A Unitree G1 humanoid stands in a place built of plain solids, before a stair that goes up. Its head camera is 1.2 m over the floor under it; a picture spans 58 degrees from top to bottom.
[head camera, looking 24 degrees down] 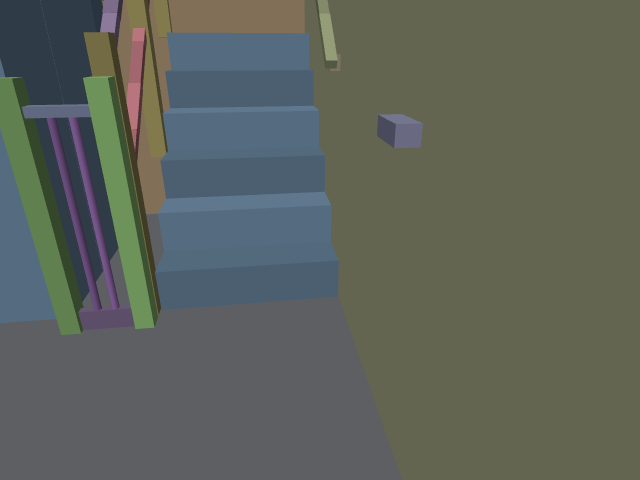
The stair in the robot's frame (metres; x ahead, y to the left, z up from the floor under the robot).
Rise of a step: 0.21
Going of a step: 0.24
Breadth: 0.90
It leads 8 degrees to the left of straight ahead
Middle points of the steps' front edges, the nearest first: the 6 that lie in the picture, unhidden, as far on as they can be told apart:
1.90 0.35 0.21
2.13 0.38 0.43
2.37 0.42 0.64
2.60 0.45 0.86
2.84 0.48 1.07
3.08 0.52 1.28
